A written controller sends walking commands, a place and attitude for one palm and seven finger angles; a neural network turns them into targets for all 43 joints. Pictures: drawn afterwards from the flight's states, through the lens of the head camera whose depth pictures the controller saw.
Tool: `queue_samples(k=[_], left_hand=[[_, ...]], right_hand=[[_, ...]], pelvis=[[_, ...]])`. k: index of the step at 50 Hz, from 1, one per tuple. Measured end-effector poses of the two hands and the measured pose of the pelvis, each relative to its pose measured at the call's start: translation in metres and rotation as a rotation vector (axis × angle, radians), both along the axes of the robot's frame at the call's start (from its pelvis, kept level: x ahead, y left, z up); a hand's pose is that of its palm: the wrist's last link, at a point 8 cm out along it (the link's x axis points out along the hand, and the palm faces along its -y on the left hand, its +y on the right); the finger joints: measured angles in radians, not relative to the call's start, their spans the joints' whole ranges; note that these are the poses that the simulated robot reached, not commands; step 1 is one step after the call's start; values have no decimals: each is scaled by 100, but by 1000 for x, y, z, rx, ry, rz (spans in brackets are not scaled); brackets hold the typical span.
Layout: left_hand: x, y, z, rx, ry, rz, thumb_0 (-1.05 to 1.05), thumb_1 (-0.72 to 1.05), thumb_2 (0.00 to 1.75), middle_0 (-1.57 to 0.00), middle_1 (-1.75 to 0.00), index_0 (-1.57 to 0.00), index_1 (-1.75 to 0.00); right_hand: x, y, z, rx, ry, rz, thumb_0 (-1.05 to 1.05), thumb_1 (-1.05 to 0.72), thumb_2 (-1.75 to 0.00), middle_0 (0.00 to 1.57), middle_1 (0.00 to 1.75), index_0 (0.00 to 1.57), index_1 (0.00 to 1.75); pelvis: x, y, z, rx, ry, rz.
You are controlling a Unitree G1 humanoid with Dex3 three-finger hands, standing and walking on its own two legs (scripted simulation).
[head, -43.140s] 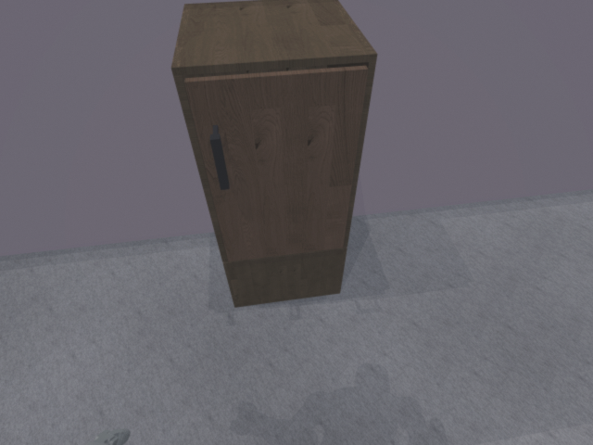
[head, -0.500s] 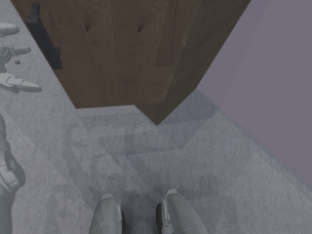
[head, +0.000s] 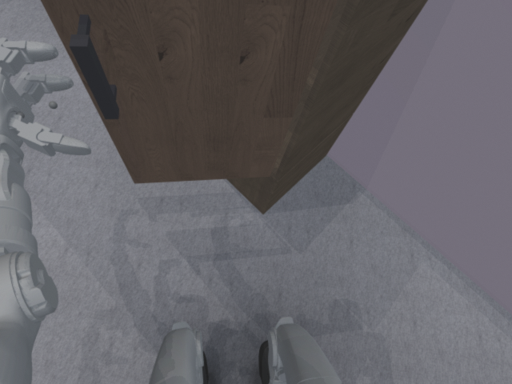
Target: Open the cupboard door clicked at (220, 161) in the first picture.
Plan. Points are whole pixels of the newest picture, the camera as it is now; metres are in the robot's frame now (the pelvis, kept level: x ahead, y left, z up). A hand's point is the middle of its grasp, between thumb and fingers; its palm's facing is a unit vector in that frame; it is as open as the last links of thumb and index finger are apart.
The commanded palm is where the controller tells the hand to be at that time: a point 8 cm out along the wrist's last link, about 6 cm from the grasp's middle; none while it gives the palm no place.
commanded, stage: slide the fingers in behind the handle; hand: left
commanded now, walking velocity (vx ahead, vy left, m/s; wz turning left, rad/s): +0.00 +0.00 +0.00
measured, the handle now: (99, 71) +0.56 +0.20 +0.07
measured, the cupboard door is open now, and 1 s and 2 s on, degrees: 52 52 52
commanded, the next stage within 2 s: close the thumb around the handle in 1.70 s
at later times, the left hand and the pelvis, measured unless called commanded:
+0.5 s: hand (71, 110) +0.50 +0.24 +0.06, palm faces +0.04 -1.00 -0.01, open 14.0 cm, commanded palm +0.49 +0.27 +0.06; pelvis +0.00 -0.01 +0.00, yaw +0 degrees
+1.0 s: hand (101, 106) +0.50 +0.20 +0.06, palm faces +0.04 -1.00 -0.02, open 14.0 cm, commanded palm +0.48 +0.24 +0.06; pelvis +0.00 -0.01 +0.00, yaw +0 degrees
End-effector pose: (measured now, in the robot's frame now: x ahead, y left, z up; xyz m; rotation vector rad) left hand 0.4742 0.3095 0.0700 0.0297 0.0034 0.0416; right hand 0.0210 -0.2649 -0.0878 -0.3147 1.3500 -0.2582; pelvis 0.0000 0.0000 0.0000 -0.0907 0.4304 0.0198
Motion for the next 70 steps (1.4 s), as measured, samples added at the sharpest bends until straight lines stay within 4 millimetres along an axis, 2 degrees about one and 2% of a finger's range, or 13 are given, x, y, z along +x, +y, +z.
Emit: queue_samples(k=[8,17,29,36,50,64,70], left_hand=[[-5,-1,-3,-5,65,4,-1,-50,30,-30,-120,-30,-120],[0,-13,-6,-27,14,-7,-1,-50,30,-30,-120,-30,-120],[4,-21,-9,-21,23,4,-1,-50,30,-30,-120,-30,-120],[9,-35,-7,-17,23,-17,-1,-50,30,-30,-120,-30,-120],[6,-59,-7,-13,11,2,-1,-50,30,-30,-120,-30,-120],[9,-80,-8,-8,3,-3,-1,-50,30,-30,-120,-30,-120],[8,-81,-9,-10,19,17,-1,-50,30,-30,-120,-29,-120]], right_hand=[[-9,2,-1,16,10,-7,1,-90,-90,21,30,20,30],[-15,-8,-2,-8,28,-8,1,-90,-90,21,30,20,30],[-12,-10,-3,-7,21,-7,1,-90,-90,21,30,20,30],[-9,-7,-6,12,18,-9,1,-90,-90,21,30,20,30],[-1,-2,-7,50,-9,-14,1,-90,-90,21,30,20,30],[-5,-11,-10,44,-4,-12,1,-90,-90,21,30,20,30],[-9,-13,-11,51,5,-16,1,-90,-90,21,30,20,30]], pelvis=[[-2,-2,2,7,-10,3],[-5,-6,-2,7,-1,2],[-4,-8,-3,7,3,3],[-1,-8,-2,9,7,3],[4,-10,1,22,-10,-2],[1,-15,-1,28,-9,3],[0,-17,-1,31,-11,2]])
